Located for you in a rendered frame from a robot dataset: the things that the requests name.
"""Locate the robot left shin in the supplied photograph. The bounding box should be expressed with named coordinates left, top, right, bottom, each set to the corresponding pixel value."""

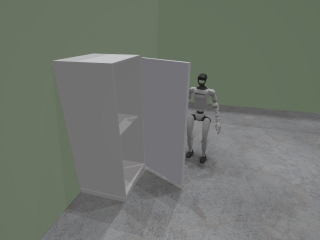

left=201, top=139, right=208, bottom=157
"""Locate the left robot upper arm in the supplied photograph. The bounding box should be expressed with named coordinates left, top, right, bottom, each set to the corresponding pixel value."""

left=208, top=89, right=217, bottom=108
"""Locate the right robot upper arm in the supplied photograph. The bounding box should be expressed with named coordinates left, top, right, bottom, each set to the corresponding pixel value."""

left=188, top=87, right=196, bottom=103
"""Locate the robot left forearm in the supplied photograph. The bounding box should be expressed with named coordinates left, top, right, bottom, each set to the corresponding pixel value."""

left=214, top=103, right=221, bottom=122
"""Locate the fridge door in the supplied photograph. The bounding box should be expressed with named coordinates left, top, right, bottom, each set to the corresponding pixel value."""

left=141, top=57, right=191, bottom=185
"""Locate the robot left hand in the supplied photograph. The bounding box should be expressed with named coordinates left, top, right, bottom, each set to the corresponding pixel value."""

left=214, top=121, right=221, bottom=134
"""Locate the robot head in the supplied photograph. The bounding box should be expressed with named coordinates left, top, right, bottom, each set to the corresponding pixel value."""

left=196, top=73, right=208, bottom=90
